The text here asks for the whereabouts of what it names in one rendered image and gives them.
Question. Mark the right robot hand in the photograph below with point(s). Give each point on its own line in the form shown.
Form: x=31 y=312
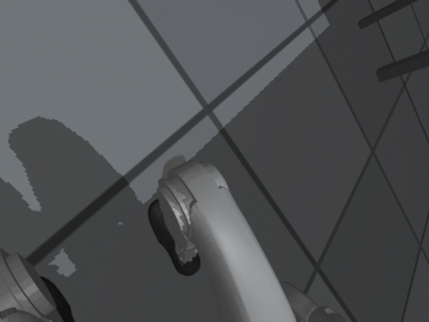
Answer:
x=302 y=305

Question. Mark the right robot foot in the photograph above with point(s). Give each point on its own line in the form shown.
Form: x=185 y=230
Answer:
x=164 y=237

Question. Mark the right robot arm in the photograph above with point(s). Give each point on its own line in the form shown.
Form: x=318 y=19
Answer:
x=324 y=314

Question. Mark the left robot foot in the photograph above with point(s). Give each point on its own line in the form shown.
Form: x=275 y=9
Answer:
x=62 y=305

